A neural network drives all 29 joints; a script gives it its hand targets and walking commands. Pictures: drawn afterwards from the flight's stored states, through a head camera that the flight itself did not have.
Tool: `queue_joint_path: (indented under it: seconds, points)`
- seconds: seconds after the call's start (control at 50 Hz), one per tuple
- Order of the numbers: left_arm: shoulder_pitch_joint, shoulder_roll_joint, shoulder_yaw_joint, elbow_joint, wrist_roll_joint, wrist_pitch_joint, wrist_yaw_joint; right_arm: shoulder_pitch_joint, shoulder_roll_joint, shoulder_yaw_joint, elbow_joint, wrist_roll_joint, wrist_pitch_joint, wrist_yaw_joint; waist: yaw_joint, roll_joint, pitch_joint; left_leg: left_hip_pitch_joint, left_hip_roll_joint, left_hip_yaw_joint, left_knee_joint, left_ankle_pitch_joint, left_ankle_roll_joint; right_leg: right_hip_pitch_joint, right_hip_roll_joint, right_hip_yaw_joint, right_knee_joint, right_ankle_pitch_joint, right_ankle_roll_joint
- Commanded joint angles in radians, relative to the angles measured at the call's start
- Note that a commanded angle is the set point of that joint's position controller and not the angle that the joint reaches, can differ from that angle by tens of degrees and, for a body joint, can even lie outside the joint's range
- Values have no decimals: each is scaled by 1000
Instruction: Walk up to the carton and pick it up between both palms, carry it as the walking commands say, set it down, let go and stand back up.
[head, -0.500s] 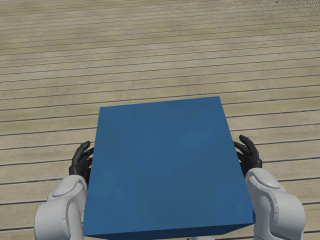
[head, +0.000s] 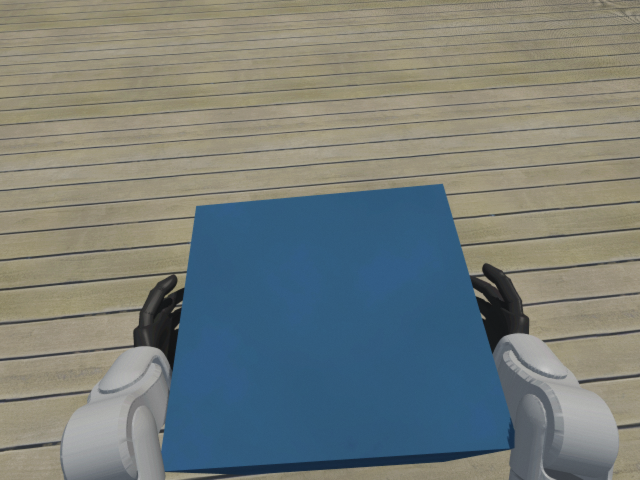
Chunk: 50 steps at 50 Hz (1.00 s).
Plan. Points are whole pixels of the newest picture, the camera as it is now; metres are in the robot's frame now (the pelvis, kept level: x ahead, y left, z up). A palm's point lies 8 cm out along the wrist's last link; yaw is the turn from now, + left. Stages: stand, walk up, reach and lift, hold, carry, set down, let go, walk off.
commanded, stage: carry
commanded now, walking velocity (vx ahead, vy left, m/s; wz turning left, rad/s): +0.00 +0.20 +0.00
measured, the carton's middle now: (332, 346) +0.27 +0.00 +0.03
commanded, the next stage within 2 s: none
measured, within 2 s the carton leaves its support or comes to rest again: neither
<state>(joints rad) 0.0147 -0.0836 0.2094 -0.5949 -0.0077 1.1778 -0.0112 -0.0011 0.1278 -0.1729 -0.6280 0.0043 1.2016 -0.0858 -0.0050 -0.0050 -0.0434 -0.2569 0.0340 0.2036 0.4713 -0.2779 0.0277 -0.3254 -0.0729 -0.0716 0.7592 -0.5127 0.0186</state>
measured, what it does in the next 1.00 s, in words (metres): steps to the left: right foot, then left foot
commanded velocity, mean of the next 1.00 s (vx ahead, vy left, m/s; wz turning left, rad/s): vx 0.00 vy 0.20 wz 0.00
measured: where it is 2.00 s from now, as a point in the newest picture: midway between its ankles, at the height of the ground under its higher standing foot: outside the picture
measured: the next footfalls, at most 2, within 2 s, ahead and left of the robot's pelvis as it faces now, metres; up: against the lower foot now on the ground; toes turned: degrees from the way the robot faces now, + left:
right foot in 0.06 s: +0.03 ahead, -0.12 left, +0.00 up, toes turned -6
left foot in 0.30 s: +0.13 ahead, +0.20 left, +0.00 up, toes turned +7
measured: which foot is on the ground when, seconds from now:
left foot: down 0.00-0.08, up 0.10-0.28, down 0.30-1.00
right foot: up 0.00-0.04, down 0.06-0.30, up 0.32-0.52, down 0.54-0.74, up 0.76-0.96, down 0.98-1.00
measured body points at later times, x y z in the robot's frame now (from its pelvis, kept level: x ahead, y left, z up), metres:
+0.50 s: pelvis +0.09 +0.06 -0.01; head +0.11 +0.06 +0.44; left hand +0.35 +0.24 +0.07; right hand +0.34 -0.12 +0.08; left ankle +0.05 +0.15 -0.74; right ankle +0.05 -0.07 -0.73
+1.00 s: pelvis +0.11 +0.12 -0.01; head +0.12 +0.12 +0.44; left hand +0.37 +0.29 +0.07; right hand +0.35 -0.07 +0.07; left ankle +0.09 +0.19 -0.74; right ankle +0.10 -0.01 -0.74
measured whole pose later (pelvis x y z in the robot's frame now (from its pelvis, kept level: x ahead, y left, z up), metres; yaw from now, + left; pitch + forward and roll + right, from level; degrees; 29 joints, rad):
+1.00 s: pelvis +0.11 +0.12 -0.01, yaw -3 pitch +3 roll +1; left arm 0.02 -0.09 0.21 -0.56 -0.01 1.20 0.00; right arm 0.01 0.13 -0.18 -0.58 0.00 1.20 -0.08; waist -0.01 -0.01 -0.05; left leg -0.28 0.00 0.19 0.61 -0.37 0.06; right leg -0.32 -0.09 -0.10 0.62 -0.30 0.06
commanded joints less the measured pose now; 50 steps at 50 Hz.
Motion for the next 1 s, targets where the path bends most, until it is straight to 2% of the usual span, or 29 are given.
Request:
queue_joint_path:
  seconds: [0.0, 0.02, 0.04, 0.06, 0.08, 0.1, 0.16, 0.24, 0.26, 0.28, 0.3, 0.32, 0.4, 0.46, 0.5, 0.52, 0.54, 0.56, 0.58, 0.68, 0.7, 0.72, 0.74, 0.76, 0.78, 0.88, 0.94, 0.96, 0.98]
  points:
    - [-418, -705, -859, -128, -277, 31, -60, -310, 728, 803, -63, 249, 15, 143, -1, 211, -301, 346, 189, -100, 32, 965, 113, 3, 22, -86, -245, 235, 4]
    - [-411, -712, -850, -139, -279, 27, -64, -309, 726, 810, -78, 246, 15, 141, 20, 122, -319, 298, 177, -69, 98, 939, 74, 109, -34, -57, -379, 436, 1]
    - [-439, -707, -862, -181, -294, 19, -64, -308, 731, 804, -84, 249, 5, 143, 21, 91, -366, 135, 113, -52, 150, 622, 18, 308, -124, 31, -373, 804, -26]
    - [-403, -710, -850, -162, -291, 17, -68, -325, 741, 827, -102, 264, 3, 144, 27, -92, -389, -73, 44, -16, 260, 197, -34, 484, -283, 202, -302, 1435, -91]
    - [-400, -730, -864, -151, -293, 9, -70, -370, 742, 850, -143, 268, -3, 139, 32, -297, -362, -258, 11, -52, 317, -202, -52, 604, -377, 273, -273, 1708, -155]
    - [-395, -724, -857, -152, -296, 9, -67, -376, 729, 858, -144, 274, 3, 136, 35, -289, -284, -349, 6, -92, 303, -297, -53, 628, -379, 325, -265, 1726, -184]
    - [-444, -691, -866, -164, -290, 15, -67, -340, 716, 828, -71, 258, 7, 139, 29, -181, -186, -374, 40, -105, 221, -254, -41, 543, -347, 258, -280, 1355, -139]
    - [-433, -686, -847, -115, -281, 27, -77, -364, 723, 820, -67, 256, 15, 137, 2, -244, -222, 34, 6, -21, -60, 46, -38, 275, -218, 43, -200, 979, -23]
    - [-469, -701, -870, -135, -295, 26, -80, -349, 737, 806, -55, 247, 15, 140, -2, -160, -258, 135, 40, -22, -85, 193, -14, 219, -197, 6, -117, 939, -4]
    - [-421, -691, -855, -122, -284, 27, -78, -360, 736, 826, -85, 259, 16, 142, -1, -108, -338, 252, 158, -144, -27, 646, 38, 136, -159, -21, -2, 722, 27]
    - [-421, -681, -847, -108, -290, 35, -77, -315, 725, 804, -32, 247, 19, 135, 0, 118, -316, 315, 268, -232, 54, 1160, 112, -16, -80, -63, 116, 314, 54]
    - [-496, -694, -885, -154, -310, 34, -76, -297, 745, 781, -20, 243, 18, 137, -7, 264, -268, 297, 306, -307, 13, 1297, 151, -102, -16, -51, 180, -153, 37]
    - [-413, -743, -870, -108, -292, 27, -74, -306, 760, 794, -51, 250, 7, 147, -12, 179, -241, 329, 241, -224, 24, 1046, 151, -130, -11, -40, 34, -57, 11]
    - [-502, -745, -907, -199, -306, 5, -73, -331, 795, 809, -63, 265, -10, 155, -2, 227, -287, 291, 202, -178, 68, 937, 139, -43, -17, -55, -127, 105, 10]
    - [-457, -767, -883, -170, -313, 12, -77, -305, 778, 807, -83, 254, -7, 147, 21, 76, -332, 72, 140, -123, 169, 677, 64, 242, -125, 23, -300, 550, -17]
    - [-421, -728, -857, -131, -292, 14, -73, -314, 755, 809, -52, 252, -4, 145, 21, -42, -330, -92, 82, -71, 249, 294, 13, 397, -236, 135, -285, 971, -58]
    - [-463, -724, -880, -163, -299, 5, -73, -339, 756, 823, -81, 256, -4, 147, 19, -277, -314, -243, 17, -43, 314, -185, -45, 456, -402, 307, -301, 1295, -142]
    - [-448, -752, -874, -163, -295, 7, -75, -384, 776, 848, -106, 283, -3, 153, 22, -311, -267, -303, 35, -109, 347, -327, -50, 465, -434, 347, -303, 1348, -193]
    - [-455, -736, -884, -182, -299, 6, -71, -347, 766, 837, -99, 280, -5, 154, 22, -228, -242, -306, 67, -143, 295, -331, -40, 455, -433, 302, -305, 1250, -180]
    - [-420, -712, -864, -127, -274, 6, -74, -353, 732, 818, -73, 271, -7, 149, -5, -158, -219, -8, 16, -38, -96, -6, -39, 265, -255, 52, -199, 895, -28]
    - [-401, -727, -859, -117, -264, 10, -69, -345, 754, 822, -65, 275, -2, 151, -3, -134, -285, 133, 60, -58, -127, 167, -20, 236, -209, -9, -100, 813, 12]
    - [-403, -711, -862, -134, -270, 13, -70, -334, 756, 821, -68, 274, 1, 149, -6, -43, -313, 262, 165, -171, -60, 675, 27, 88, -159, -43, 16, 571, 42]
    - [-444, -717, -884, -160, -295, 17, -73, -294, 766, 801, -28, 267, -1, 150, -1, 224, -306, 336, 297, -315, 11, 1197, 106, -81, -72, -74, 141, -5, 40]
    - [-467, -729, -898, -159, -293, 24, -72, -302, 784, 796, -32, 272, 1, 154, -5, 295, -264, 312, 287, -305, 26, 1287, 128, -132, -33, -40, 210, -166, 25]
    - [-474, -741, -899, -171, -290, 15, -75, -343, 786, 810, -70, 275, -7, 152, -11, 187, -222, 334, 291, -307, 21, 1265, 136, -166, -28, -40, 203, -151, 24]
    - [-491, -730, -889, -177, -289, 6, -69, -308, 779, 792, -37, 252, -8, 158, -16, 196, -238, 244, 217, -248, 16, 879, 177, -97, -12, -45, 28, -28, 15]
    - [-458, -776, -899, -178, -305, 6, -76, -328, 767, 801, -114, 246, -24, 147, 8, 168, -305, 202, 161, -165, 135, 798, 123, 111, -50, -38, -294, 284, 10]
    - [-460, -730, -872, -188, -296, 5, -74, -305, 763, 802, -68, 251, -14, 150, 16, 44, -290, 6, 120, -119, 209, 532, 49, 286, -149, 54, -309, 604, -20]
    - [-407, -689, -833, -119, -262, 12, -69, -296, 724, 802, -43, 246, 0, 150, 9, -199, -265, -195, 39, -65, 296, -3, -13, 398, -335, 249, -322, 1006, -92]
